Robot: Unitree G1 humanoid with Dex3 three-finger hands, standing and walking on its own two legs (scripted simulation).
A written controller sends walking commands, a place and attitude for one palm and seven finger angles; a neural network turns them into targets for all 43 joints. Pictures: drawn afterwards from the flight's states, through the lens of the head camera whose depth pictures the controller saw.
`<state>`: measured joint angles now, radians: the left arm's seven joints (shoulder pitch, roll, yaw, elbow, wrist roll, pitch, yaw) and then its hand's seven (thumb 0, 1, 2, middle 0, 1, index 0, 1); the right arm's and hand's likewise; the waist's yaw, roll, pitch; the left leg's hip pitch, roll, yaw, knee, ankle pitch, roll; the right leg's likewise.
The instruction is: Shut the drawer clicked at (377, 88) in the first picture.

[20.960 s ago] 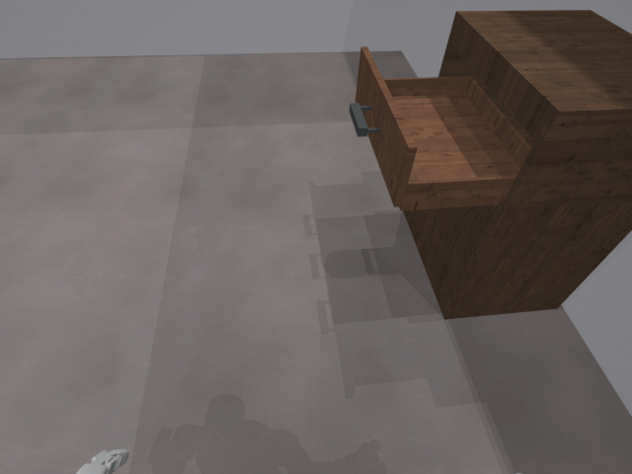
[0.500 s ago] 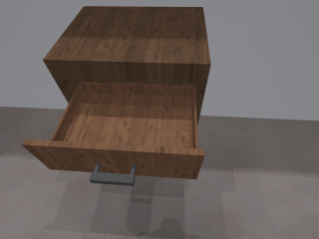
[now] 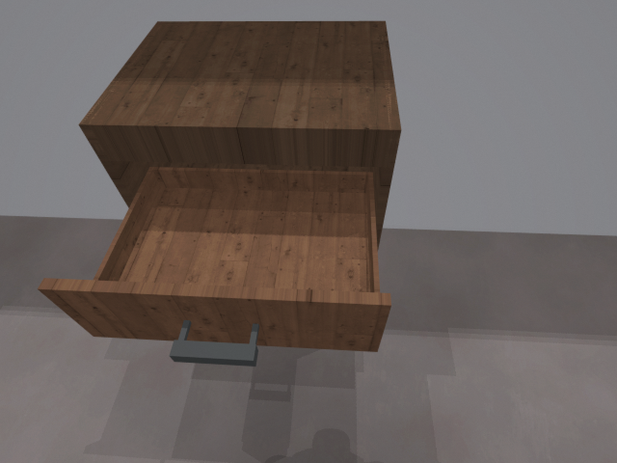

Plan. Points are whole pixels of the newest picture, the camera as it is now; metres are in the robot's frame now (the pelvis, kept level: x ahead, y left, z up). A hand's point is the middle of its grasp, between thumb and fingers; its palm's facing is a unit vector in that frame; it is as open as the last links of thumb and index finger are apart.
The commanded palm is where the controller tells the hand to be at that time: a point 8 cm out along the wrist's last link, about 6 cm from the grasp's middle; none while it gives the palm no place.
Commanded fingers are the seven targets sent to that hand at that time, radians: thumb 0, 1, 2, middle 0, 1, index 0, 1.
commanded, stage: look again from close up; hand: left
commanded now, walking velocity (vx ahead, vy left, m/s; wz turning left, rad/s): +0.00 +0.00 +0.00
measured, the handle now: (217, 340) +0.31 +0.18 -0.11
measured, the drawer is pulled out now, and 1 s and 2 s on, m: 0.29 0.29 0.29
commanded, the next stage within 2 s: raise the hand and make a fist in 0.38 s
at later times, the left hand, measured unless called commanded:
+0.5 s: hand out of the picture +0.00 +0.17 -0.17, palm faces +0.01 -0.97 -0.26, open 7.4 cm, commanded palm +0.09 +0.22 -0.07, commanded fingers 0.00 0.90 0.90 -0.24 -0.34 -0.24 -0.34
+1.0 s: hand out of the picture +0.08 +0.17 -0.06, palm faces +0.13 -0.99 -0.02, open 5.5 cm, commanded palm +0.09 +0.21 -0.05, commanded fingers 0.00 0.90 0.90 -0.74 -0.88 -0.74 -0.88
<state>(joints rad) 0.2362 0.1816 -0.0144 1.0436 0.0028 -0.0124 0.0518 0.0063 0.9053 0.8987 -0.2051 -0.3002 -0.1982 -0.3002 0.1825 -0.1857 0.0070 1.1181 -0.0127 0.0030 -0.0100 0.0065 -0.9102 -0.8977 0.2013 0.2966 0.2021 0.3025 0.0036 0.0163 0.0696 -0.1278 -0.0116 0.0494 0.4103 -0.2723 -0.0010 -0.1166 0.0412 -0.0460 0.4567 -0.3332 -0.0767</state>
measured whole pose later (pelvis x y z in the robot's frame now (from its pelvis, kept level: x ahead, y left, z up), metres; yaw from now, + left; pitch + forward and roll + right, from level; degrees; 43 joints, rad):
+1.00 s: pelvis -0.09 +0.00 -0.09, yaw +3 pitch +12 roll +0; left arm 0.51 0.16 0.04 0.08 -0.20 -0.59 -0.16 0.02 0.90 0.90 -0.56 -0.68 -0.55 -0.68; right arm 0.09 -0.26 -0.05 0.50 0.02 -0.24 -0.02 0.01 -0.91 -0.90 0.20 0.30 0.20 0.30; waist 0.04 -0.03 -0.12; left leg -0.88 -0.01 -0.02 1.14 -0.47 -0.01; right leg -0.83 0.02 -0.13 1.14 -0.52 -0.10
